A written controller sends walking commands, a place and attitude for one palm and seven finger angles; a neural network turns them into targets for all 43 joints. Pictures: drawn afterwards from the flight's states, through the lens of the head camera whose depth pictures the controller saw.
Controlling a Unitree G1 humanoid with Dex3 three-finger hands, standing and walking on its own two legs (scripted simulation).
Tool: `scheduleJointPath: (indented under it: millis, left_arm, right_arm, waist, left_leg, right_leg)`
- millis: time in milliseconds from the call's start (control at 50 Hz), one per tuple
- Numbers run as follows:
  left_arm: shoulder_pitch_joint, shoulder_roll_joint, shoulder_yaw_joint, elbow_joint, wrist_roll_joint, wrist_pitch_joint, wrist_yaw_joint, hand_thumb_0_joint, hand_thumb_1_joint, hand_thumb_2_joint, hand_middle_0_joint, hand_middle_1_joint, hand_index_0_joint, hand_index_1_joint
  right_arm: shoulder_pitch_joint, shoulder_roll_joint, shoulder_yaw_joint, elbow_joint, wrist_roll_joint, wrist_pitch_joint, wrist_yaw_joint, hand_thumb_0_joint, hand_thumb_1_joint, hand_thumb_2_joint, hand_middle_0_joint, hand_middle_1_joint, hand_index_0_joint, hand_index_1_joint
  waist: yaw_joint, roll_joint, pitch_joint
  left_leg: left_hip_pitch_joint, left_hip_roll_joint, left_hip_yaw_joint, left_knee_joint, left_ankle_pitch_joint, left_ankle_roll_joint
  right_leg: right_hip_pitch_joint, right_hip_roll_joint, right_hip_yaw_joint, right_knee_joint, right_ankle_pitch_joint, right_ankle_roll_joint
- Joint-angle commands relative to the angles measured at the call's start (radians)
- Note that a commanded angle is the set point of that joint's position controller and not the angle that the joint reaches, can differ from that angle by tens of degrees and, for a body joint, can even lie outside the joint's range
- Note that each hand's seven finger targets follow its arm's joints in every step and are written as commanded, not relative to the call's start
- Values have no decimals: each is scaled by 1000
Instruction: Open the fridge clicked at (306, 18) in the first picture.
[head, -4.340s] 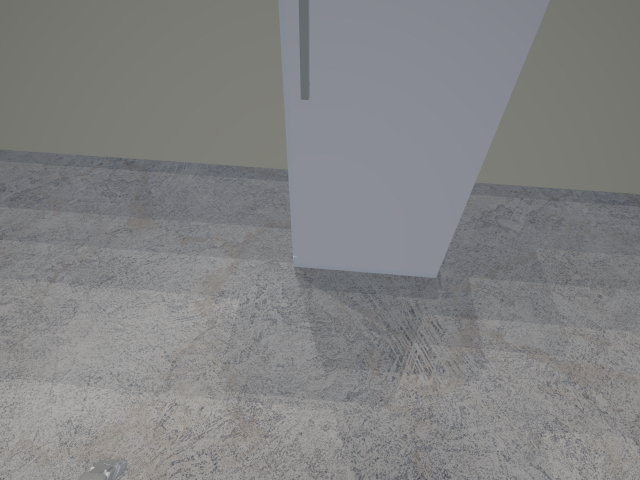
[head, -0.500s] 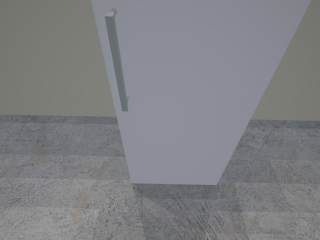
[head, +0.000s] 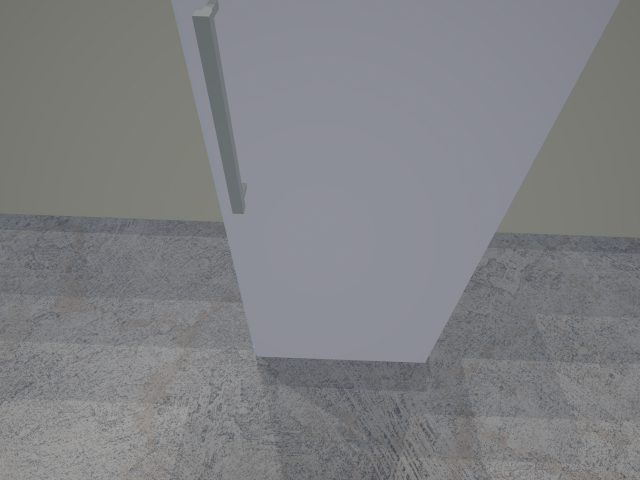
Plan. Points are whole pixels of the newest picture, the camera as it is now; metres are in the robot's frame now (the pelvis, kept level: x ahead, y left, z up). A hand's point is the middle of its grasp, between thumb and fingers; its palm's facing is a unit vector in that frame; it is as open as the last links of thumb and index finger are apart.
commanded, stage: come to a stop and stand still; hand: left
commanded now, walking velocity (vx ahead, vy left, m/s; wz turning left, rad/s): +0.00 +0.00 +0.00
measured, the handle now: (227, 123) +0.54 +0.17 +0.17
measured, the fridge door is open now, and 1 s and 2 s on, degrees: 0 0 0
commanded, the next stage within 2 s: look again from close up in 0.60 s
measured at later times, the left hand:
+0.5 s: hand out of the picture +0.05 +0.24 -0.18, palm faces +0.00 -0.97 -0.25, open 7.4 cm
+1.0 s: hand out of the picture +0.03 +0.23 -0.18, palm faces -0.01 -0.97 -0.24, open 7.4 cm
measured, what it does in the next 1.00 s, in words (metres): stands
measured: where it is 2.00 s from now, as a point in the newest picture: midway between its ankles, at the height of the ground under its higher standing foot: outside the picture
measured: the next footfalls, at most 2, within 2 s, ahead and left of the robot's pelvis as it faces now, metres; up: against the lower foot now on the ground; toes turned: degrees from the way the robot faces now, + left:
none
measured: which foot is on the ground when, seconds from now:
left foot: down 0.00-1.00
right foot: down 0.00-1.00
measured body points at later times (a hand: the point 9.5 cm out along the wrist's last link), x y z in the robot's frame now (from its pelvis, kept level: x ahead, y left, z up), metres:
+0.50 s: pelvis +0.02 +0.04 +0.00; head +0.03 +0.04 +0.45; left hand +0.05 +0.29 -0.16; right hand +0.07 -0.19 -0.16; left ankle +0.03 +0.14 -0.74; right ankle -0.04 -0.09 -0.74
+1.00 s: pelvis +0.02 +0.03 +0.00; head +0.04 +0.04 +0.45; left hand +0.03 +0.28 -0.16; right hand +0.07 -0.21 -0.15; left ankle +0.03 +0.14 -0.74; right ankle -0.04 -0.09 -0.74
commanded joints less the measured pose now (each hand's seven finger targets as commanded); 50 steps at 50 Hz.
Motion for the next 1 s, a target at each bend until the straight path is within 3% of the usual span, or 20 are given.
scheduleJointPath:
  millis: [0, 20, 40, 80, 100, 120, 140, 180, 200, 240, 320, 360, 440, 640, 820, 980]
  left_arm:
    - [55, 178, 18, -86, 14, -53, 22, 0, 900, 900, -200, -300, -200, -300]
    - [26, 174, 20, -104, 10, -54, 21, 0, 900, 900, -200, -300, -200, -300]
    - [16, 167, 23, -109, 8, -56, 20, 0, 900, 900, -200, -300, -200, -300]
    - [47, 142, 19, -107, 2, -44, 18, 0, 900, 900, -200, -300, -200, -300]
    - [54, 143, 16, -105, 2, -32, 17, 0, 900, 900, -200, -300, -200, -300]
    - [61, 145, 15, -103, 3, -23, 15, 0, 900, 900, -200, -300, -200, -300]
    - [63, 148, 15, -104, 6, -21, 13, 0, 900, 900, -200, -300, -200, -300]
    - [58, 161, 12, -107, 4, -16, 10, 0, 900, 900, -200, -300, -200, -300]
    - [48, 166, 12, -112, 4, -13, 9, 0, 900, 900, -200, -300, -200, -300]
    - [44, 180, 12, -119, 5, -12, 6, 0, 900, 900, -200, -300, -200, -300]
    - [23, 213, 14, -129, 4, -8, 3, 0, 900, 900, -200, -300, -200, -300]
    - [18, 230, 15, -132, 4, -10, 2, 0, 900, 900, -200, -300, -200, -300]
    - [4, 252, 17, -134, 5, -8, 0, 0, 900, 900, -200, -300, -200, -300]
    - [-22, 284, 18, -128, 6, -8, -3, 0, 900, 900, -200, -300, -200, -300]
    - [-39, 293, 16, -110, 5, -5, -9, 0, 900, 900, -200, -300, -200, -300]
    - [-45, 308, 19, -99, 5, -10, -12, 0, 900, 900, -200, -300, -200, -300]
  right_arm:
    - [17, -67, -11, -128, -6, -18, 20, 0, -900, -900, 200, 300, 200, 300]
    - [49, -69, -11, -133, -7, -22, 22, 0, -900, -900, 200, 300, 200, 300]
    - [63, -77, -5, -126, -11, -33, 23, 0, -900, -900, 200, 300, 200, 300]
    - [67, -120, -4, -130, -10, -44, 14, 0, -900, -900, 200, 300, 200, 300]
    - [54, -136, -5, -137, -9, -43, 11, 0, -900, -900, 200, 300, 200, 300]
    - [32, -144, -5, -147, -7, -40, 9, 0, -900, -900, 200, 300, 200, 300]
    - [22, -150, -4, -154, -9, -40, 9, 0, -900, -900, 200, 300, 200, 300]
    - [7, -167, -5, -165, -8, -37, 10, 0, -900, -900, 200, 300, 200, 300]
    - [3, -175, -5, -166, -8, -36, 10, 0, -900, -900, 200, 300, 200, 300]
    - [-9, -184, -5, -165, -10, -39, 11, 0, -900, -900, 200, 300, 200, 300]
    - [-32, -210, -6, -169, -8, -39, 11, 0, -900, -900, 200, 300, 200, 300]
    - [-41, -221, -5, -167, -8, -43, 10, 0, -900, -900, 200, 300, 200, 300]
    - [-70, -237, -6, -164, -7, -42, 10, 0, -900, -900, 200, 300, 200, 300]
    - [-109, -260, -9, -150, -4, -41, 12, 0, -900, -900, 200, 300, 200, 300]
    - [-134, -277, -8, -136, -4, -38, 13, 0, -900, -900, 200, 300, 200, 300]
    - [-142, -290, -8, -124, -4, -40, 13, 0, -900, -900, 200, 300, 200, 300]
  waist:
    - [-37, -52, 18]
    - [-53, -62, -19]
    - [-48, 1, -44]
    - [-21, 33, -35]
    - [-10, 79, -17]
    - [0, 78, 15]
    - [6, 78, 34]
    - [7, -2, 45]
    - [5, -9, 52]
    - [10, 28, 30]
    - [10, 3, 8]
    - [13, 3, -21]
    - [15, 6, -16]
    - [13, -2, -35]
    - [11, 8, -16]
    - [13, -10, -40]
  left_leg:
    - [-53, -17, -1, 201, -158, 42]
    - [-16, -22, 4, 156, -109, 43]
    - [38, -17, 1, 88, -18, 47]
    - [47, 28, -58, 39, 141, 74]
    - [22, 36, -85, 19, 149, 86]
    - [-8, 41, -100, -4, 115, 95]
    - [-27, 39, -106, -12, 118, 100]
    - [-26, 32, -102, -30, 60, 97]
    - [-23, 29, -104, -42, 45, 97]
    - [-2, 28, -105, -53, 75, 100]
    - [29, 33, -97, -58, 113, 99]
    - [54, 29, -90, -43, 190, 99]
    - [72, 30, -82, -43, 211, 99]
    - [98, 31, -78, -48, 229, 96]
    - [92, 33, -87, -84, 142, 92]
    - [109, 33, -81, -80, 178, 89]
  right_leg:
    - [-126, -233, 185, -103, 343, -51]
    - [-122, -210, 166, -80, 279, -71]
    - [-105, -188, 124, -19, 332, -66]
    - [-114, -120, 92, 38, 226, -31]
    - [-107, -104, 81, 43, 135, -21]
    - [-111, -95, 77, 33, 68, -16]
    - [-104, -95, 76, 31, 67, -15]
    - [-112, -100, 79, 20, 42, -9]
    - [-117, -102, 79, 18, 34, -7]
    - [-102, -106, 77, 23, 57, -3]
    - [-94, -113, 76, 18, 77, 5]
    - [-71, -122, 78, 22, 136, 6]
    - [-73, -128, 80, 10, 154, 11]
    - [-59, -140, 84, -3, 185, 14]
    - [-73, -144, 94, -31, 120, 13]
    - [-54, -154, 98, -38, 175, 9]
